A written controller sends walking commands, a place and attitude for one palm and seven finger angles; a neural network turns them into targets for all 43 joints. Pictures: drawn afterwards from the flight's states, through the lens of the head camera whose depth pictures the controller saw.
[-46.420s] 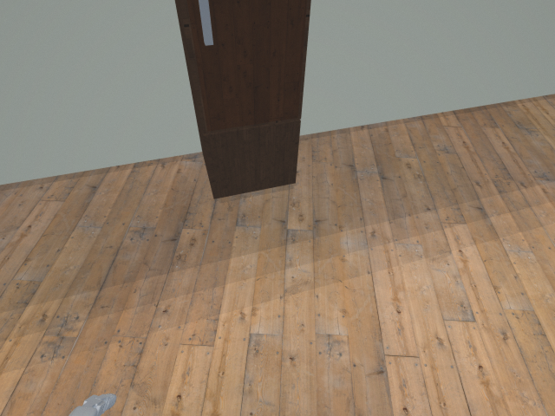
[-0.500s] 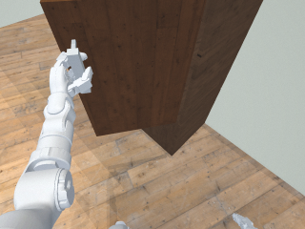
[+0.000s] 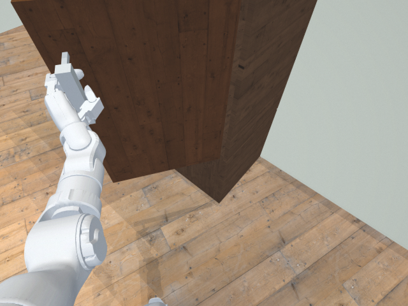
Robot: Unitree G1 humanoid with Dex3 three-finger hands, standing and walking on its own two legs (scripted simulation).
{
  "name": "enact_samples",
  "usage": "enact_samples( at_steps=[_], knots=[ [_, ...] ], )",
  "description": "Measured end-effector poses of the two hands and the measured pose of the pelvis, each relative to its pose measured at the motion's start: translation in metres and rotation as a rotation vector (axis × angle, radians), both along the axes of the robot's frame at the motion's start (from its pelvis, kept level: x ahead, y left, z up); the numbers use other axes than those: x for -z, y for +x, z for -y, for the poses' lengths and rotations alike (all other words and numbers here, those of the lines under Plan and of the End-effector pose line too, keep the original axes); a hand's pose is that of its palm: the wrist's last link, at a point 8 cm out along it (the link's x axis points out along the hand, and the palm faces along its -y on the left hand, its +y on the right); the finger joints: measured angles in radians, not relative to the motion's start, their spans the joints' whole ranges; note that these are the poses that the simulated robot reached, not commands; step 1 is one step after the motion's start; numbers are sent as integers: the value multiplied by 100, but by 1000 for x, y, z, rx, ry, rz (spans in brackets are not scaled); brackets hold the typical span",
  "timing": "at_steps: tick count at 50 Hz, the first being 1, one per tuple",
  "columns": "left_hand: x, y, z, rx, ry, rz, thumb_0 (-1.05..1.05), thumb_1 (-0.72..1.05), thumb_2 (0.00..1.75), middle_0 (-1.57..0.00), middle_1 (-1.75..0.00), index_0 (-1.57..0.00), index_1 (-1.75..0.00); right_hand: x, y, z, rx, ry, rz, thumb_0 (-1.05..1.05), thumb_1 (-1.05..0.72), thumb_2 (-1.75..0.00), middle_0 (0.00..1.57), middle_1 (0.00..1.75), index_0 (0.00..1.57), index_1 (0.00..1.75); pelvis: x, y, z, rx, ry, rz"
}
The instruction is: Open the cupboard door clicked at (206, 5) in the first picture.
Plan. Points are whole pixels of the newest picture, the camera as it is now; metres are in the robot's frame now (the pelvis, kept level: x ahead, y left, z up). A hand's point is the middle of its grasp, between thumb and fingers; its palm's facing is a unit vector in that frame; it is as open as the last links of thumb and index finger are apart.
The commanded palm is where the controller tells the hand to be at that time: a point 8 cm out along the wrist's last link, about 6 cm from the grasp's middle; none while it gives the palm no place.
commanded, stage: pull the door open along its arc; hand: left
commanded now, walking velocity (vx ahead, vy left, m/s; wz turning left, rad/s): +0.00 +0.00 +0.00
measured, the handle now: (77, 89) +0.53 +0.23 +0.12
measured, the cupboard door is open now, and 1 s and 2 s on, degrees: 56 88 90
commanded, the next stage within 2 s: open thumb and fingers to let go in 0.60 s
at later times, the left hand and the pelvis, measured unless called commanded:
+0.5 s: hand (132, 159) +0.35 +0.10 +0.13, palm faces +0.40 -0.92 +0.06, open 6.5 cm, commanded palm +0.29 +0.13 +0.12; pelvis +0.03 +0.01 +0.02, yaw +2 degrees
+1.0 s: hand (146, 164) +0.34 +0.08 +0.12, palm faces +0.41 -0.91 +0.00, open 8.2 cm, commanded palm +0.29 +0.12 +0.12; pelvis +0.01 -0.02 +0.02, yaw +3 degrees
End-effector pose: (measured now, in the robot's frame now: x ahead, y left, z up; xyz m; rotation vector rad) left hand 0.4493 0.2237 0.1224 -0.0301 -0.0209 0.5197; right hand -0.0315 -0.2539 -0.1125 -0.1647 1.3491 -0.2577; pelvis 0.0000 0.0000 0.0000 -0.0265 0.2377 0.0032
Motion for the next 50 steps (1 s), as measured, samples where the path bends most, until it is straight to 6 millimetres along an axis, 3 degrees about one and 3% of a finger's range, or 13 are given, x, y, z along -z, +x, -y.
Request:
enact_samples(
  at_steps=[3,7,14,21,27,31,35,44,50],
  knots=[
    [0,-7,2,8,23,2,-4,69,82,-34,-135,-33,-135,-2,11,-1,2,5,29,1,-90,-90,20,30,20,30,-3,5,-2,6,2,10],
    [1,-24,6,34,27,13,-3,70,79,-35,-135,-33,-134,-4,40,-3,-15,14,101,1,-90,-90,20,30,20,30,-7,12,-5,10,4,33],
    [2,-69,26,73,3,29,-2,68,72,-33,-135,-36,-134,-14,123,-13,-99,39,306,1,-91,-90,20,30,20,30,-13,23,-10,4,10,90],
    [0,-117,59,96,-21,13,-1,64,69,-32,-135,-34,-133,-39,208,-33,-214,66,517,1,-91,-90,20,30,20,30,-15,26,-10,-13,22,148],
    [-2,-150,92,120,-20,-10,-1,63,68,-32,-134,-34,-133,-61,252,-52,-288,97,626,1,-91,-90,20,30,20,30,-16,24,-4,-33,29,188],
    [-4,-161,106,142,27,-28,-2,63,70,-33,-134,-33,-133,-66,261,-60,-310,123,642,1,-90,-90,20,30,20,30,-17,21,2,-43,31,207],
    [-4,-167,114,139,24,-39,-2,62,71,-33,-133,-34,-134,-62,255,-61,-311,139,617,1,-90,-90,20,30,20,30,-17,18,8,-53,32,225],
    [-5,-153,105,76,27,-57,0,55,75,-36,-132,-36,-133,-34,213,-42,-286,105,457,1,-90,-90,20,30,21,30,-18,8,16,-64,36,227],
    [-2,-151,105,93,9,-49,0,34,66,-35,-129,-35,-130,-23,185,-27,-243,85,396,1,-90,-90,20,30,20,30,-19,6,16,-55,40,217]
  ],
)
